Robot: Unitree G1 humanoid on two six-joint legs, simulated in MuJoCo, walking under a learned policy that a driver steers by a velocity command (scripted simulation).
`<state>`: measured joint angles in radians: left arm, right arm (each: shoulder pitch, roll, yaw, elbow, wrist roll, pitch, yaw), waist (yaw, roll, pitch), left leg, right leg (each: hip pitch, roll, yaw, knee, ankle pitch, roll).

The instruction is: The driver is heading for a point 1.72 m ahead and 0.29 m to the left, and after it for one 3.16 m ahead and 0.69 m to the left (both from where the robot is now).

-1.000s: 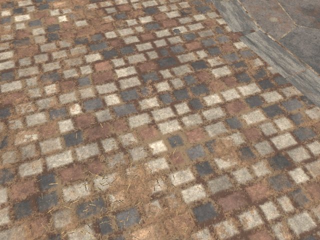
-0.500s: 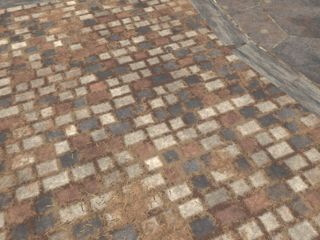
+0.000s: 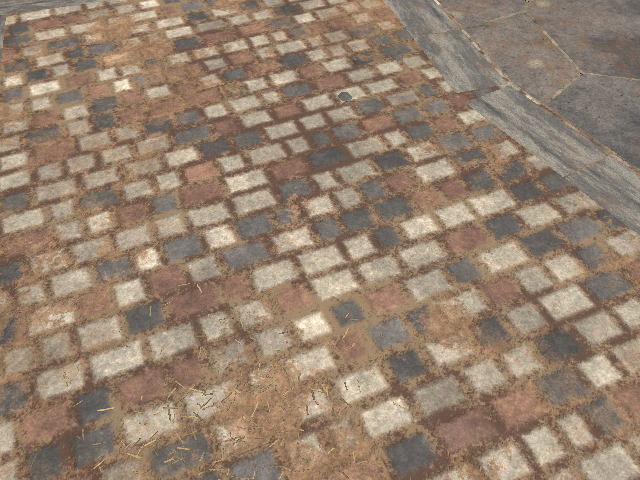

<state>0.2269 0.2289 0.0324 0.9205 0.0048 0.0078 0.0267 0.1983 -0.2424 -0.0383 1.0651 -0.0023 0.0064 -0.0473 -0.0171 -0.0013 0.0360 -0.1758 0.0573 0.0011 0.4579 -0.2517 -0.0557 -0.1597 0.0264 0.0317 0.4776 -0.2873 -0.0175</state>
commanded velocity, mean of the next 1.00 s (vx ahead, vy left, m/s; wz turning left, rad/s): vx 0.25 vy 0.00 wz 0.00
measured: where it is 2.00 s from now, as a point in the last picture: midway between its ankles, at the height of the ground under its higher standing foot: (308, 339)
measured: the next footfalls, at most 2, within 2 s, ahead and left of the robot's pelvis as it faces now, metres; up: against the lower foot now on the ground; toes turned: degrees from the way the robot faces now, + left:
right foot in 1.00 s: +0.44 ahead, -0.08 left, +0.00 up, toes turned -2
left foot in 1.52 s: +0.74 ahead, +0.17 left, +0.00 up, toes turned +3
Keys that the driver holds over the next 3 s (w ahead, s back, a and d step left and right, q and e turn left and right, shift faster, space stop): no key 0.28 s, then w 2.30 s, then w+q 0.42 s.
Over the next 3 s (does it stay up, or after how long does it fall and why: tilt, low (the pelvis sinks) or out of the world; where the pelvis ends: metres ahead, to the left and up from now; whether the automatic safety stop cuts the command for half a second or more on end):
stays up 1.39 0.09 0.01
